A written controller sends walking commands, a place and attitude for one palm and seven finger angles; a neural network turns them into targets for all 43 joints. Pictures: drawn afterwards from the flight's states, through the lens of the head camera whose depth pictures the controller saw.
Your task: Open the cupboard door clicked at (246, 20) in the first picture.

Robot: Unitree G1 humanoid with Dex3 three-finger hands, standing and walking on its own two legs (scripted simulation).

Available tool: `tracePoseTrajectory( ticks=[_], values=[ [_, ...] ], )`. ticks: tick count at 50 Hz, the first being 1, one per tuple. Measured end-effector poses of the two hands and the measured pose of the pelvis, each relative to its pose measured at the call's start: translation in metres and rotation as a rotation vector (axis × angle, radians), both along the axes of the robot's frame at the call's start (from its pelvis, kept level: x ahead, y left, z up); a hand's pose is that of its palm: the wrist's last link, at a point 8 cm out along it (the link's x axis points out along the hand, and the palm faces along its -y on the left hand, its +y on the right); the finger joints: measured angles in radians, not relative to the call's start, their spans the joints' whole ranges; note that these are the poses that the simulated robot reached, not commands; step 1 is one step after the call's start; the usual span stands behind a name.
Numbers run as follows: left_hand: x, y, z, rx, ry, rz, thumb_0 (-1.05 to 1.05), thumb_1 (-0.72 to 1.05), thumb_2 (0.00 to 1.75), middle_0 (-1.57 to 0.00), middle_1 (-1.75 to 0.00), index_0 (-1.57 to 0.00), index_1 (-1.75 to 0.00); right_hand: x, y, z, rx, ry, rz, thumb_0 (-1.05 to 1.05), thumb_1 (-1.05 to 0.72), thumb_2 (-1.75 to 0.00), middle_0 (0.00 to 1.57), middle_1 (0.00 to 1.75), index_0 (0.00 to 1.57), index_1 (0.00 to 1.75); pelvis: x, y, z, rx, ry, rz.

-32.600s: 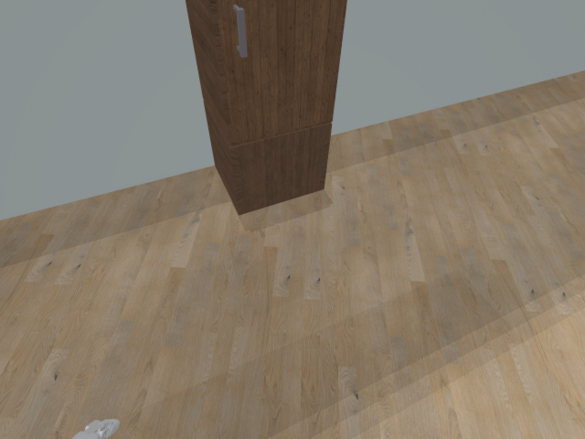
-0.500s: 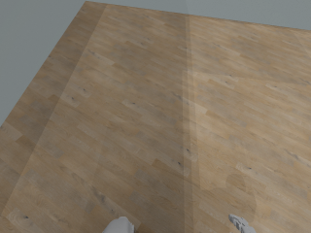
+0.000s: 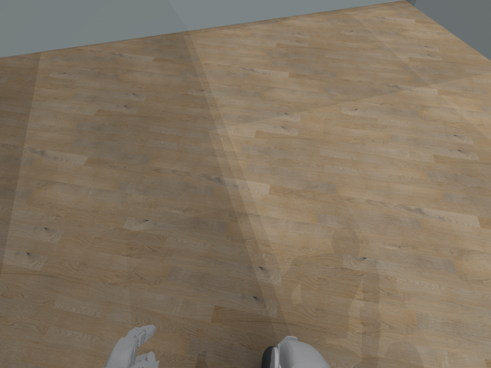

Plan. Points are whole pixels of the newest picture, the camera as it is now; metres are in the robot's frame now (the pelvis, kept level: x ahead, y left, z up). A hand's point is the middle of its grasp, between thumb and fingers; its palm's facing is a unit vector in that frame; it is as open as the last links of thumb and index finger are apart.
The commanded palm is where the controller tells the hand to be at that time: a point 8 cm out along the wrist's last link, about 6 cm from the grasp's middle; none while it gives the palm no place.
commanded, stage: walk to a spot facing it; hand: left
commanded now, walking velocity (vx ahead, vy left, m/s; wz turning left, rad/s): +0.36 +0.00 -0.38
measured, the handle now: out of the picture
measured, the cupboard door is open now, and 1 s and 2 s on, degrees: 36 36 36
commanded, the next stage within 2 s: turn to face it in 0.38 s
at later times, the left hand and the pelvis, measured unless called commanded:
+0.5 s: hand (180, 338) +0.19 +0.13 -0.16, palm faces +0.00 -0.98 -0.18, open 7.3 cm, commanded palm none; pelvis +0.25 -0.04 +0.01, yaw -6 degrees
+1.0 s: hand (190, 187) +0.53 +0.13 -0.14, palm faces +0.08 -0.96 -0.26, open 7.3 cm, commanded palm none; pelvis +0.41 -0.08 +0.01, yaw +5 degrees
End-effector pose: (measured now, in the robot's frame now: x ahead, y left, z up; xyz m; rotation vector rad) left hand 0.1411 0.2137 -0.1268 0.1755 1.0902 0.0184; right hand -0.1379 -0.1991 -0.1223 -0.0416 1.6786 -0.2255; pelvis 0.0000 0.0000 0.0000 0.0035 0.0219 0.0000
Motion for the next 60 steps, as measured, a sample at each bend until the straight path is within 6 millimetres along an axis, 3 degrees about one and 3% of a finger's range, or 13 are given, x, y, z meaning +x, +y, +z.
tracePoseTrajectory(
  ticks=[3, 5, 8, 12, 16, 23, 28, 32, 37, 40, 47, 53, 60],
  values=[
    [0.039, -0.019, -0.007, 0.003, -0.053, -0.007, 0.00, 0.91, 0.90, -0.19, -0.29, -0.20, -0.30, 0.023, -0.009, -0.011, 0.025, 0.044, -0.037, 0.00, -0.90, -0.90, 0.20, 0.30, 0.20, 0.30, 0.036, -0.017, -0.011, 0.015, -0.006, -0.030],
    [0.047, -0.026, -0.008, 0.006, -0.040, 0.009, 0.00, 0.91, 0.90, -0.19, -0.29, -0.20, -0.30, 0.058, -0.020, -0.014, 0.019, 0.010, -0.048, 0.00, -0.90, -0.90, 0.20, 0.30, 0.20, 0.30, 0.053, -0.025, -0.009, 0.016, -0.019, -0.045],
    [0.044, -0.030, -0.003, 0.027, 0.037, 0.043, -0.01, 0.92, 0.90, -0.20, -0.30, -0.20, -0.30, 0.135, -0.042, -0.013, -0.011, -0.131, -0.035, 0.01, -0.90, -0.90, 0.20, 0.30, 0.20, 0.29, 0.080, -0.034, 0.004, 0.017, -0.023, -0.061],
    [0.048, -0.017, 0.010, 0.095, 0.108, 0.059, -0.03, 0.96, 0.90, -0.20, -0.30, -0.21, -0.30, 0.245, -0.065, -0.005, -0.040, -0.343, 0.005, 0.00, -0.91, -0.90, 0.20, 0.30, 0.20, 0.29, 0.115, -0.044, 0.015, 0.023, -0.006, -0.083],
    [0.047, -0.016, 0.013, 0.105, 0.201, 0.073, -0.02, 0.94, 0.90, -0.20, -0.30, -0.20, -0.30, 0.337, -0.080, 0.002, -0.058, -0.481, 0.040, 0.00, -0.91, -0.90, 0.20, 0.30, 0.20, 0.29, 0.153, -0.046, 0.018, 0.018, 0.000, -0.101],
    [0.048, -0.033, 0.002, 0.058, 0.368, 0.133, -0.01, 0.92, 0.90, -0.19, -0.29, -0.20, -0.30, 0.466, -0.081, 0.005, -0.054, -0.571, 0.113, 0.00, -0.91, -0.90, 0.20, 0.30, 0.20, 0.29, 0.229, -0.043, 0.012, 0.008, -0.006, -0.109],
    [0.068, -0.042, -0.013, 0.015, 0.498, 0.148, 0.00, 0.91, 0.90, -0.20, -0.30, -0.20, -0.30, 0.541, -0.068, -0.003, -0.060, -0.596, 0.148, 0.00, -0.91, -0.90, 0.20, 0.30, 0.20, 0.29, 0.292, -0.035, -0.002, 0.006, -0.016, -0.100],
    [0.120, -0.038, -0.023, 0.007, 0.491, 0.150, 0.00, 0.91, 0.90, -0.20, -0.30, -0.20, -0.30, 0.558, -0.060, -0.009, -0.075, -0.557, 0.139, 0.00, -0.91, -0.90, 0.20, 0.30, 0.20, 0.29, 0.332, -0.030, -0.006, 0.005, -0.024, -0.085],
    [0.225, -0.031, -0.015, 0.017, 0.291, 0.153, 0.01, 0.91, 0.90, -0.20, -0.30, -0.20, -0.30, 0.535, -0.061, -0.007, -0.085, -0.388, 0.130, -0.01, -0.92, -0.90, 0.20, 0.30, 0.20, 0.30, 0.359, -0.029, 0.007, -0.002, -0.015, -0.039],
    [0.274, -0.018, -0.007, 0.057, 0.196, 0.157, 0.02, 0.95, 0.90, -0.20, -0.30, -0.20, -0.30, 0.522, -0.069, -0.004, -0.079, -0.294, 0.134, -0.01, -0.93, -0.90, 0.20, 0.30, 0.20, 0.30, 0.372, -0.035, 0.011, -0.005, -0.003, -0.016],
    [0.356, -0.020, 0.012, 0.102, 0.051, 0.148, 0.01, 0.94, 0.90, -0.19, -0.29, -0.20, -0.30, 0.527, -0.101, -0.002, -0.067, -0.211, 0.136, 0.00, -0.91, -0.90, 0.20, 0.30, 0.20, 0.30, 0.400, -0.061, 0.013, -0.015, 0.020, 0.054],
    [0.385, -0.048, 0.019, 0.125, -0.036, 0.172, 0.00, 0.92, 0.90, -0.19, -0.29, -0.20, -0.30, 0.576, -0.141, -0.017, -0.058, -0.241, 0.177, 0.00, -0.91, -0.90, 0.20, 0.30, 0.20, 0.30, 0.422, -0.092, 0.004, 0.004, 0.024, 0.124],
    [0.348, -0.074, 0.023, 0.093, 0.029, 0.292, 0.00, 0.91, 0.90, -0.20, -0.30, -0.20, -0.30, 0.673, -0.158, -0.002, -0.052, -0.356, 0.321, 0.00, -0.91, -0.90, 0.20, 0.30, 0.20, 0.29, 0.439, -0.105, 0.016, 0.044, 0.003, 0.241]
  ],
)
